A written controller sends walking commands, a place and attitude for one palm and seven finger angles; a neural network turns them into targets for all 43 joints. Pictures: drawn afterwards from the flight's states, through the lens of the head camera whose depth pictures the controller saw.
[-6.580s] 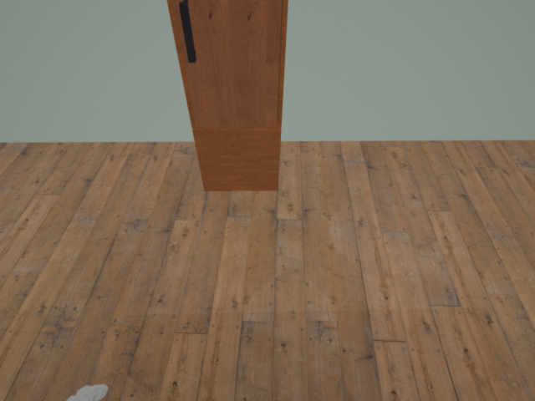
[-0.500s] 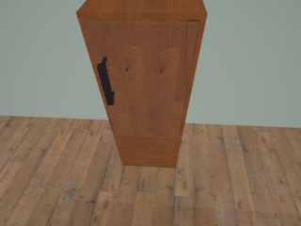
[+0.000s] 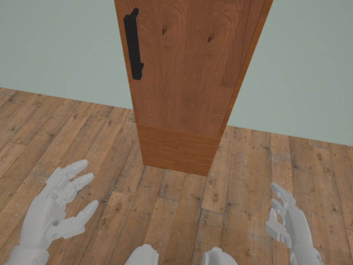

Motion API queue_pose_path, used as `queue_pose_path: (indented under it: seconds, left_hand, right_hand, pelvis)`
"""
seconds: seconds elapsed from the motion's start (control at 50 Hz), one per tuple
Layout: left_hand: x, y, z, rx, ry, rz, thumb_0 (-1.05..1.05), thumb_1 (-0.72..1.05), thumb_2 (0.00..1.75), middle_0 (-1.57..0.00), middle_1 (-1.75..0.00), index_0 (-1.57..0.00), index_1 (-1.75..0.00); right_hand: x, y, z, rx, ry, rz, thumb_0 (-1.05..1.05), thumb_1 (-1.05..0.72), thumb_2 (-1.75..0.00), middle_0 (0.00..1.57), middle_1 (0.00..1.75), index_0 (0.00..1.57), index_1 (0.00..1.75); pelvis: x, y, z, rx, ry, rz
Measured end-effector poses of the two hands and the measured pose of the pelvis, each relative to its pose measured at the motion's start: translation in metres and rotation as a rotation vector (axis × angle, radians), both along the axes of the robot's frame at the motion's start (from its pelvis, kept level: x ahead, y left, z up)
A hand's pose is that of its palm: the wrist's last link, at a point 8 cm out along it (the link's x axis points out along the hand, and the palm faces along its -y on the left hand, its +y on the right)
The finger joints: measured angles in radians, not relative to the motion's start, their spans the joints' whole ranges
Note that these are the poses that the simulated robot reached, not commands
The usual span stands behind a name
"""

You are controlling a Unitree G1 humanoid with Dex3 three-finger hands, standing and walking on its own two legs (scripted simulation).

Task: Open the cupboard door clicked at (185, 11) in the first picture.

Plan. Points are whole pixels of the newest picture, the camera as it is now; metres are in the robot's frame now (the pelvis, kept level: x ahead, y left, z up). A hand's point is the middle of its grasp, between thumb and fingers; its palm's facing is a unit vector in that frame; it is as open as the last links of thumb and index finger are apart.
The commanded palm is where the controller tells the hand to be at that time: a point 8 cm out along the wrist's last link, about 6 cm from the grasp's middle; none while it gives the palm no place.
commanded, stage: raise the hand with hooked fingers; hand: left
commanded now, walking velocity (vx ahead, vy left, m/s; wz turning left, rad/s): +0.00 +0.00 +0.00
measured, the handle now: (136, 46) +0.62 +0.19 +0.13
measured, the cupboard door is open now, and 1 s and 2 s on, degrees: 0 0 0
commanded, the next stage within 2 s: move the hooked fingers beside the handle in 1.56 s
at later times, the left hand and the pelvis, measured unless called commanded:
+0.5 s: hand (62, 173) +0.25 +0.25 +0.09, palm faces -0.05 -1.00 -0.07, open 12.3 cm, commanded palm +0.23 +0.31 +0.10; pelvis +0.00 +0.02 +0.03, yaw -1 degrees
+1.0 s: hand (37, 132) +0.30 +0.30 +0.14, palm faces -0.02 -1.00 -0.05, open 13.9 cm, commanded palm +0.28 +0.35 +0.15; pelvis +0.02 +0.04 +0.05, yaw -1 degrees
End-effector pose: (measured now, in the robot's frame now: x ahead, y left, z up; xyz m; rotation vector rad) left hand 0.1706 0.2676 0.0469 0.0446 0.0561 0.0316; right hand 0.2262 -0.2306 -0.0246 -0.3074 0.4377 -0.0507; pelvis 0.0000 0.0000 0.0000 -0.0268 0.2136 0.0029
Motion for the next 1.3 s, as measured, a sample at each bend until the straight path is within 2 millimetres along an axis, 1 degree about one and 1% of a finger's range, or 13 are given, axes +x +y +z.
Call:
queue_pose_path:
  seconds: [0.08, 0.16, 0.26, 0.36, 0.44, 0.52, 0.64, 0.72, 0.8, 0.86, 0.94, 1.12, 1.3]
  left_hand:
    - [0.019, 0.0, 0.017, 0.031, -0.047, -0.066, 0.01, 0.38, 0.68, -0.24, -0.64, -0.24, -0.63]
    - [0.039, 0.004, 0.026, 0.028, -0.002, -0.116, 0.01, 0.29, 0.64, -0.25, -0.7, -0.25, -0.69]
    - [0.051, 0.019, 0.036, 0.025, 0.032, -0.09, 0.01, 0.17, 0.59, -0.26, -0.78, -0.26, -0.77]
    - [0.055, 0.031, 0.045, 0.028, -0.002, -0.072, 0.01, 0.06, 0.54, -0.26, -0.85, -0.26, -0.84]
    - [0.059, 0.037, 0.045, 0.02, -0.009, -0.081, 0.0, -0.04, 0.5, -0.27, -0.91, -0.27, -0.9]
    - [0.064, 0.042, 0.051, 0.022, -0.026, -0.085, 0.0, -0.13, 0.46, -0.28, -0.97, -0.28, -0.96]
    - [0.073, 0.056, 0.065, 0.017, -0.056, -0.063, 0.0, -0.27, 0.4, -0.29, -1.06, -0.29, -1.05]
    - [0.081, 0.065, 0.072, 0.015, -0.047, -0.057, 0.0, -0.36, 0.36, -0.29, -1.12, -0.29, -1.11]
    - [0.089, 0.074, 0.079, 0.012, -0.039, -0.056, -0.01, -0.43, 0.33, -0.3, -1.16, -0.3, -1.15]
    - [0.096, 0.08, 0.085, 0.008, -0.041, -0.054, -0.01, -0.46, 0.32, -0.3, -1.18, -0.3, -1.17]
    - [0.105, 0.086, 0.092, 0.005, -0.044, -0.053, -0.01, -0.48, 0.31, -0.3, -1.19, -0.3, -1.18]
    - [0.126, 0.095, 0.109, 0.007, -0.052, -0.06, -0.01, -0.49, 0.3, -0.3, -1.2, -0.3, -1.19]
    - [0.131, 0.083, 0.103, -0.008, -0.033, -0.078, -0.01, -0.49, 0.3, -0.3, -1.2, -0.3, -1.2]
  right_hand:
    - [-0.027, 0.019, -0.027, 0.06, 0.12, -0.003, 0.01, -0.9, -0.9, 0.21, 0.3, 0.2, 0.3]
    - [-0.062, 0.028, -0.041, 0.115, 0.219, -0.056, 0.01, -0.9, -0.9, 0.21, 0.3, 0.2, 0.3]
    - [-0.098, 0.019, -0.039, 0.113, 0.28, -0.125, 0.02, -0.9, -0.9, 0.21, 0.3, 0.2, 0.3]
    - [-0.114, 0.0, -0.028, 0.051, 0.292, -0.162, 0.02, -0.9, -0.9, 0.21, 0.3, 0.2, 0.3]
    - [-0.111, -0.011, -0.016, -0.001, 0.272, -0.176, 0.02, -0.9, -0.9, 0.21, 0.3, 0.2, 0.3]
    - [-0.097, -0.012, -0.002, -0.026, 0.225, -0.172, 0.02, -0.9, -0.9, 0.21, 0.3, 0.2, 0.3]
    - [-0.072, 0.006, 0.012, -0.011, 0.161, -0.13, 0.01, -0.9, -0.9, 0.21, 0.3, 0.2, 0.3]
    - [-0.059, 0.021, 0.014, 0.014, 0.146, -0.095, 0.01, -0.9, -0.9, 0.21, 0.3, 0.2, 0.3]
    - [-0.053, 0.035, 0.014, 0.034, 0.152, -0.07, 0.01, -0.9, -0.9, 0.21, 0.3, 0.2, 0.3]
    - [-0.052, 0.04, 0.012, 0.041, 0.168, -0.061, 0.01, -0.9, -0.9, 0.21, 0.3, 0.2, 0.3]
    - [-0.056, 0.041, 0.01, 0.04, 0.196, -0.065, 0.01, -0.9, -0.9, 0.21, 0.3, 0.2, 0.3]
    - [-0.072, 0.024, 0.01, 0.015, 0.253, -0.116, 0.01, -0.9, -0.9, 0.21, 0.3, 0.2, 0.3]
    - [-0.082, 0.007, 0.013, 0.0, 0.269, -0.149, 0.01, -0.9, -0.9, 0.21, 0.3, 0.2, 0.3]
  pelvis:
    - [-0.004, 0.0, 0.002, -0.014, -0.006, 0.01]
    - [-0.006, 0.002, 0.01, -0.01, -0.012, 0.001]
    - [-0.004, 0.008, 0.021, -0.001, -0.017, -0.015]
    - [-0.003, 0.014, 0.027, 0.002, -0.024, -0.021]
    - [-0.001, 0.02, 0.03, 0.0, -0.035, -0.02]
    - [0.002, 0.024, 0.034, -0.005, -0.051, -0.02]
    - [0.006, 0.029, 0.04, -0.01, -0.074, -0.016]
    - [0.008, 0.032, 0.043, -0.013, -0.085, -0.012]
    - [0.011, 0.034, 0.046, -0.015, -0.092, -0.011]
    - [0.012, 0.035, 0.049, -0.015, -0.096, -0.011]
    - [0.015, 0.036, 0.051, -0.014, -0.098, -0.012]
    - [0.018, 0.035, 0.057, -0.01, -0.102, -0.019]
    - [0.018, 0.031, 0.058, -0.003, -0.098, -0.03]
